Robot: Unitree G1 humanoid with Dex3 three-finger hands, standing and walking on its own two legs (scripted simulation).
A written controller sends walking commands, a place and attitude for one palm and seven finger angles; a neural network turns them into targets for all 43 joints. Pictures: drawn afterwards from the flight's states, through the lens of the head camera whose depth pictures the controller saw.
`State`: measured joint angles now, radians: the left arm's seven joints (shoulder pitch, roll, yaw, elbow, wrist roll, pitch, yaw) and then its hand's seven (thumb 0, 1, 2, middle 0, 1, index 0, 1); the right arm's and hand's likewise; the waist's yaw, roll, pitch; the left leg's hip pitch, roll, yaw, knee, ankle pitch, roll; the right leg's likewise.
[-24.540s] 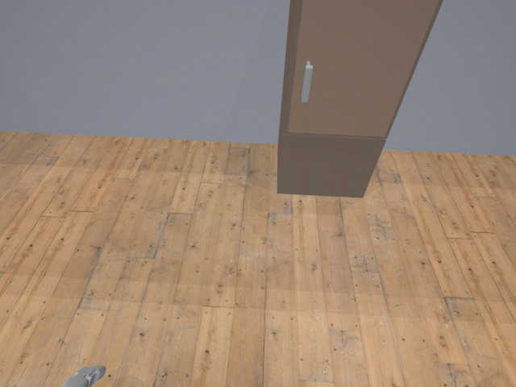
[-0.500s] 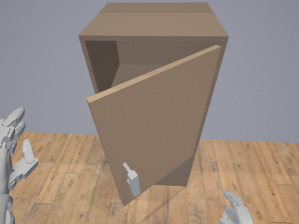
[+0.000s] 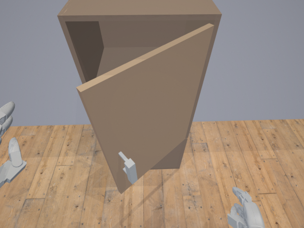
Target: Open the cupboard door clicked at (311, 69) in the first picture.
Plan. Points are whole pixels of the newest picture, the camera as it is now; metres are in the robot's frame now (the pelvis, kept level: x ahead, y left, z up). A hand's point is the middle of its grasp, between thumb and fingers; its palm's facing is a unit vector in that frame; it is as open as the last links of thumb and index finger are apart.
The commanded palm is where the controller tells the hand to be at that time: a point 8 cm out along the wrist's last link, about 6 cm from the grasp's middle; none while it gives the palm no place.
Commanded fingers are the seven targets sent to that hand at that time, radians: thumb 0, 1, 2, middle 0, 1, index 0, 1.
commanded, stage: step back with the hand held close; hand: left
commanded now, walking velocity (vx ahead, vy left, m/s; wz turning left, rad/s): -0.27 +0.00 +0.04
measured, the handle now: (127, 167) +0.32 +0.11 -0.10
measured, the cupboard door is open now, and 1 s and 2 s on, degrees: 40 40 40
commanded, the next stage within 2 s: stop stepping back and stand still in 1.22 s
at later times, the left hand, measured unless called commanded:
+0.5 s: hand out of the picture +0.12 +0.28 +0.16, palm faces +0.49 -0.74 -0.46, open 7.4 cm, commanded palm +0.05 +0.31 +0.18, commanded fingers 0.00 0.90 0.90 -0.20 -0.30 -0.20 -0.30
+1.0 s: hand out of the picture +0.05 +0.26 +0.18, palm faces +0.38 -0.77 -0.51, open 7.4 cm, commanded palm -0.01 +0.31 +0.18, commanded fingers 0.00 0.90 0.90 -0.20 -0.30 -0.20 -0.30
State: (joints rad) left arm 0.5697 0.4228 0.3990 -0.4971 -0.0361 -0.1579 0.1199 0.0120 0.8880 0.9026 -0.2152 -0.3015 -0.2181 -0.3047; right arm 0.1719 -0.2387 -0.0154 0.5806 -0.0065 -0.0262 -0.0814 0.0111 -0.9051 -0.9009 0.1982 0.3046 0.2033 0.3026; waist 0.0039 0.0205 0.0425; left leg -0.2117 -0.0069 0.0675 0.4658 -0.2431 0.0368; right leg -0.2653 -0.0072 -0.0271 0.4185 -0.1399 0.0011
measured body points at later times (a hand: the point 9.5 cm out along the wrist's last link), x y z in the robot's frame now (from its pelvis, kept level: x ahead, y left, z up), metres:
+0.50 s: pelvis -0.08 +0.01 -0.02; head -0.06 +0.03 +0.43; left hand +0.08 +0.31 +0.19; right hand +0.10 -0.23 -0.09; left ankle +0.00 +0.09 -0.74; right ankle +0.05 -0.12 -0.74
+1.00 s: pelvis -0.14 +0.00 -0.01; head -0.13 +0.04 +0.44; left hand +0.03 +0.30 +0.20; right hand +0.04 -0.24 -0.07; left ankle -0.06 +0.08 -0.74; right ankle -0.15 -0.12 -0.74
